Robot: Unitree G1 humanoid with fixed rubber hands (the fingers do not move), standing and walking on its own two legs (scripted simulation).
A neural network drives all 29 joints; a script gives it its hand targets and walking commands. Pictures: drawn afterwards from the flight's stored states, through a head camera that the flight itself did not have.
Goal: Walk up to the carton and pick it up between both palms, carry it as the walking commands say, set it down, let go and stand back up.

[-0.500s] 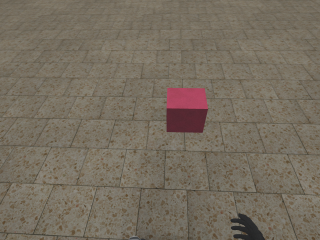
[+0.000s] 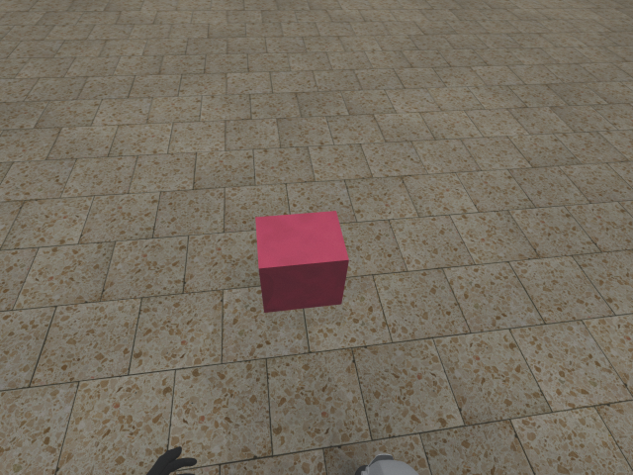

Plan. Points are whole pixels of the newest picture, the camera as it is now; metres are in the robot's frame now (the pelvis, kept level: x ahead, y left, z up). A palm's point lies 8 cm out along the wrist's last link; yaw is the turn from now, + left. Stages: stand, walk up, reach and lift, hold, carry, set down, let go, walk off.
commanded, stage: walk up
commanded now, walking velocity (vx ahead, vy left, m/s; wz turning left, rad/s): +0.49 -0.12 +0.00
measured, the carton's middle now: (299, 262) +0.94 -0.05 -0.64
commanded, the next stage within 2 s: none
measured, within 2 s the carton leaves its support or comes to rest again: neither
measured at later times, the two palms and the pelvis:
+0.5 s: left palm out of the picture +0.13 +0.19 -0.11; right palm (441, 311) +0.40 -0.26 -0.12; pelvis +0.24 -0.04 +0.00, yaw +0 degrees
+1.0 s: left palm (183, 284) +0.52 +0.21 -0.14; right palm (453, 331) +0.36 -0.26 -0.11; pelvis +0.43 -0.02 +0.00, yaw +0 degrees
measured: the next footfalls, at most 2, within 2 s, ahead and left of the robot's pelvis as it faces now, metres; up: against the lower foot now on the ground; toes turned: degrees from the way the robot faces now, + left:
right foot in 0.08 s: +0.19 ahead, -0.16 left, +0.00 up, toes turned -9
left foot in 0.60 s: +0.45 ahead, +0.11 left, +0.00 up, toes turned +10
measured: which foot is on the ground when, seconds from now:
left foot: down 0.00-0.10, up 0.12-0.58, down 0.60-1.00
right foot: up 0.00-0.06, down 0.08-0.60, up 0.62-1.00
